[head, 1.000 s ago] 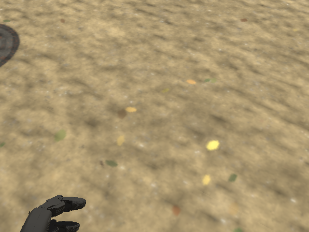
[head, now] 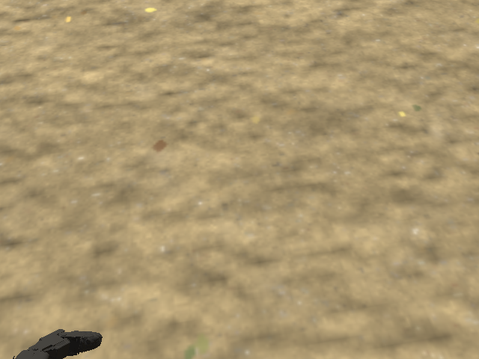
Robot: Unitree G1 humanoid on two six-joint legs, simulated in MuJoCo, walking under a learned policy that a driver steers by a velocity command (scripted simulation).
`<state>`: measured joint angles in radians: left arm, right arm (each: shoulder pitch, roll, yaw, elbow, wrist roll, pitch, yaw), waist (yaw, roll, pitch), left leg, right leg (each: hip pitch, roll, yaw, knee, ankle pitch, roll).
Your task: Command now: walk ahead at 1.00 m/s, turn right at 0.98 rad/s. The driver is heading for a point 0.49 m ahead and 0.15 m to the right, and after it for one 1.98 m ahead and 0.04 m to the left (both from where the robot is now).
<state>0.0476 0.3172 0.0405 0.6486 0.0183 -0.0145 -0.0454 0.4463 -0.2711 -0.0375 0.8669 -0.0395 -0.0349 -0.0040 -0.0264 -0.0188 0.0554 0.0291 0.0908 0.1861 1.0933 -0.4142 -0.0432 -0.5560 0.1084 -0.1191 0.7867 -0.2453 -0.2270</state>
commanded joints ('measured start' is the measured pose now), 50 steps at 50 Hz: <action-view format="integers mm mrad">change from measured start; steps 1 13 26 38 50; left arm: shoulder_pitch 360 350 96 65 -58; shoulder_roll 280 171 77 132 79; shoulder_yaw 102 74 13 29 47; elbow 38 109 6 -19 11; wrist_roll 10 -27 -2 8 -3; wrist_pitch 27 -73 -52 -47 1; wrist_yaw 42 31 46 60 96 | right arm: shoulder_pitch -193 -503 -145 -180 -161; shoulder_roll -170 -70 -138 -132 -108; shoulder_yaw -17 29 -33 -64 -58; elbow -270 -359 -181 -238 -315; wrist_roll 1 11 64 68 59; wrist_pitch -65 -11 -91 -2 80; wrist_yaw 5 25 17 -34 -23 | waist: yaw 147 89 -11 87 -2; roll -48 14 41 32 -92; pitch -260 9 -86 -188 -172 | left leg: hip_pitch -934 -458 -46 -467 -590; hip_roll -54 -36 115 -117 23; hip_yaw -256 -182 -545 -483 -205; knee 507 -424 -762 -431 -55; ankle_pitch -20 510 993 223 84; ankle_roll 18 -11 276 71 -55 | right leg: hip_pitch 935 281 -92 563 388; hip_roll -349 -98 -97 -213 -392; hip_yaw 938 522 220 332 194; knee -515 -593 486 -385 -498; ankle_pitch -171 456 -208 496 362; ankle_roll -230 -41 236 175 -16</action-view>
